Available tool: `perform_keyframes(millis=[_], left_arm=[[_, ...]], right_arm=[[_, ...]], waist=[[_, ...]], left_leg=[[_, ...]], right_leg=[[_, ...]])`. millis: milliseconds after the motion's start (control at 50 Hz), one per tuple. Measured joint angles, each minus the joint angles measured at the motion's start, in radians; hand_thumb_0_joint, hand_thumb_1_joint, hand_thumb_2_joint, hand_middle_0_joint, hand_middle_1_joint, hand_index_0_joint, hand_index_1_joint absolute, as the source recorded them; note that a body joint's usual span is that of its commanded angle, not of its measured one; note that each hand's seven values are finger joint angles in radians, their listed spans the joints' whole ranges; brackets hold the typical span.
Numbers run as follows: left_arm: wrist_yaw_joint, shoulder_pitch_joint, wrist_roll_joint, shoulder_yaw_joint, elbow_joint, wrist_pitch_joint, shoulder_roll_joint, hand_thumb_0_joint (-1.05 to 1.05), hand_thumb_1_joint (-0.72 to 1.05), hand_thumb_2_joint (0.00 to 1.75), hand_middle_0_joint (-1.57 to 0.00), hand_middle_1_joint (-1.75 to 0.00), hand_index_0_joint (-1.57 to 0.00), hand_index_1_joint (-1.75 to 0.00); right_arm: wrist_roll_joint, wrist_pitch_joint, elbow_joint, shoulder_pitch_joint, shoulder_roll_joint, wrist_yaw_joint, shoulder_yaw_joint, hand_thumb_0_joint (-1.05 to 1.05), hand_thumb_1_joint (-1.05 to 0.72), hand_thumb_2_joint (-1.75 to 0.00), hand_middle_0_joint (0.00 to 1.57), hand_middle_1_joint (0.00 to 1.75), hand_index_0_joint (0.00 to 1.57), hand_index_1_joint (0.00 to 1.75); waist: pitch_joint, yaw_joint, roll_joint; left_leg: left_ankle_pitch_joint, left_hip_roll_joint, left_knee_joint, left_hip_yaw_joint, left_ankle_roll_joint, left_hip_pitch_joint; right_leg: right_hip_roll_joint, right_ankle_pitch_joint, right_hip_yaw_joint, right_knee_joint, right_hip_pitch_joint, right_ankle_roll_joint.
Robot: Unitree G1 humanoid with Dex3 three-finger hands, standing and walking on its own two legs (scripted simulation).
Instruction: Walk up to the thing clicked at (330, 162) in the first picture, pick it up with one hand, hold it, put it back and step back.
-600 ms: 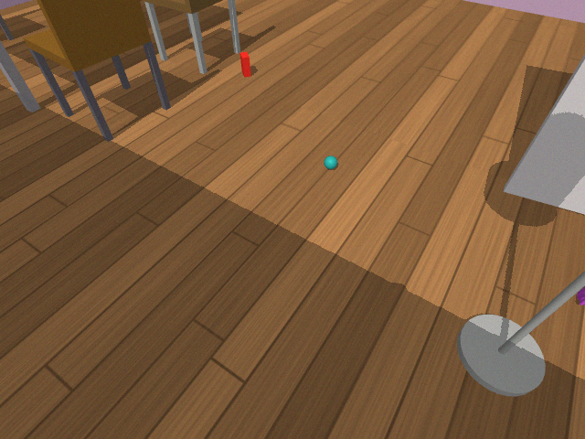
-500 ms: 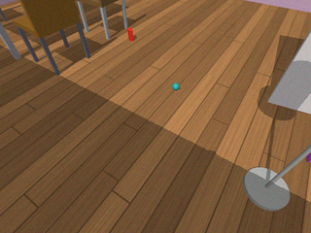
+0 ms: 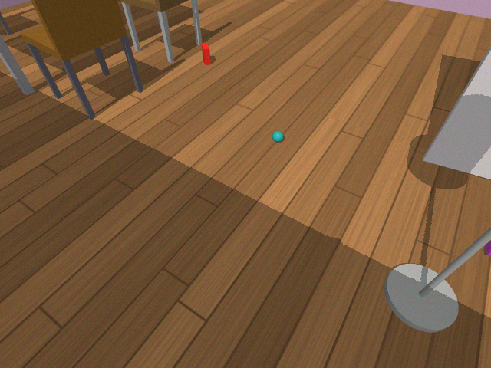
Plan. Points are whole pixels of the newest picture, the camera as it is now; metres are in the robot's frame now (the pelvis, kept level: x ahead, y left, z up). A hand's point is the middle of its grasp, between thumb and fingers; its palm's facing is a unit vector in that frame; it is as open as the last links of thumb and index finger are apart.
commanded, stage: stand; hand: left
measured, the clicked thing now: (277, 136) +1.55 -0.17 -0.75
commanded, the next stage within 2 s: walk up in 0.52 s
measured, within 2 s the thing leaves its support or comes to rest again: neither
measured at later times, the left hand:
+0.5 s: hand out of the picture +0.08 +0.25 -0.16, palm faces -0.02 -0.94 -0.33, open 7.4 cm
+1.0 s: hand (169, 339) +0.21 +0.17 -0.14, palm faces -0.12 -0.91 -0.40, open 7.4 cm
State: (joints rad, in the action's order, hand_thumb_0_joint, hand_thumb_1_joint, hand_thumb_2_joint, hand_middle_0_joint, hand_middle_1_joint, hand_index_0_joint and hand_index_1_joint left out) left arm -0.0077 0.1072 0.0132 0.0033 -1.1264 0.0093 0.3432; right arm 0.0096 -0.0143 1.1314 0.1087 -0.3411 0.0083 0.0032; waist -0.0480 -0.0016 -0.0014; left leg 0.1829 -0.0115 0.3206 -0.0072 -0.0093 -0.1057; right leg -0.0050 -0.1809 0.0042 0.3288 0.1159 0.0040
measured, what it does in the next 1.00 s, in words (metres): walks ahead: right foot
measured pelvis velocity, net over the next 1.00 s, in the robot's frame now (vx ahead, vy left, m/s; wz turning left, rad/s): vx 0.12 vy -0.11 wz -0.17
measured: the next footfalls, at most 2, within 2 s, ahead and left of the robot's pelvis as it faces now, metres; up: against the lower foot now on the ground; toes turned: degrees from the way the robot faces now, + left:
right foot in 0.84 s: +0.19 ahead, -0.23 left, +0.00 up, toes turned -12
left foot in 1.30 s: +0.46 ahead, -0.01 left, +0.00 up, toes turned -7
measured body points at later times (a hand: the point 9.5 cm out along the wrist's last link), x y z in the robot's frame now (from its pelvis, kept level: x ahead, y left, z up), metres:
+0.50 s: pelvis +0.00 +0.00 +0.00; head +0.01 +0.00 +0.45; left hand +0.08 +0.30 -0.13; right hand +0.08 -0.30 -0.13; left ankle +0.00 +0.12 -0.75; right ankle +0.00 -0.12 -0.75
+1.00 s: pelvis +0.12 -0.11 -0.02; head +0.12 -0.13 +0.43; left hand +0.22 +0.21 -0.12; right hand +0.15 -0.45 -0.15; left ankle +0.09 +0.04 -0.68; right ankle +0.15 -0.22 -0.75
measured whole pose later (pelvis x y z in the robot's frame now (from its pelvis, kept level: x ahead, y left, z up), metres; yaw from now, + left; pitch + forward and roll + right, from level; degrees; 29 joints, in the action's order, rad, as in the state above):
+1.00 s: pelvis +0.12 -0.11 -0.02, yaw -10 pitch -4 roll +0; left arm -0.08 0.28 0.02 -0.08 -0.95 0.05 0.39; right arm 0.02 -0.03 0.99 0.22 -0.46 0.06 -0.07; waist -0.06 -0.04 -0.07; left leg 0.43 -0.07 1.12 -0.02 0.03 -0.35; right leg -0.02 -0.27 -0.04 0.63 0.30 -0.03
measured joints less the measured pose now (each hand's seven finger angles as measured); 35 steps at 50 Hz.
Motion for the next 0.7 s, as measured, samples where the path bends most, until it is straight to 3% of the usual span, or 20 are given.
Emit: perform_keyframes(millis=[520,600,660,700], left_arm=[[0.0,0.004,-0.001,-0.002,0.002,0.0,0.003,0.01,0.9,0.9,-0.2,-0.3,-0.2,-0.29],[-0.046,0.064,0.025,-0.044,0.051,-0.013,0.025,0.01,0.9,0.9,-0.2,-0.3,-0.2,-0.29],[-0.068,0.087,0.034,-0.062,0.064,-0.028,0.055,0.01,0.9,0.9,-0.2,-0.3,-0.2,-0.29],[-0.084,0.091,0.03,-0.073,0.081,-0.024,0.079,0.01,0.9,0.9,-0.2,-0.3,-0.2,-0.29]], right_arm=[[-0.001,0.0,-0.007,0.004,-0.002,-0.001,0.004,0.01,-0.91,-0.89,0.2,0.3,0.2,0.3],[0.024,-0.036,-0.066,0.042,-0.008,0.025,-0.04,0.01,-0.9,-0.89,0.2,0.3,0.21,0.3],[0.029,-0.063,-0.108,0.082,-0.027,0.028,-0.064,0.01,-0.9,-0.89,0.21,0.3,0.21,0.3],[0.034,-0.067,-0.117,0.115,-0.043,0.029,-0.072,0.0,-0.9,-0.89,0.21,0.3,0.21,0.3]], waist=[[-0.001,0.0,0.006],[0.027,-0.01,0.019],[0.032,0.013,0.019],[0.027,0.019,0.027]], left_leg=[[0.003,0.001,-0.005,0.004,0.0,0.008],[0.098,-0.002,0.066,-0.043,0.031,-0.013],[0.083,-0.016,0.064,-0.064,0.031,0.006],[0.094,-0.023,0.049,-0.07,0.024,0.034]], right_leg=[[-0.002,-0.003,-0.004,-0.007,-0.01,0.001],[-0.003,-0.201,0.018,0.22,0.099,-0.025],[-0.013,-0.231,0.023,0.45,0.226,-0.026],[-0.04,-0.222,0.03,0.497,0.283,-0.02]])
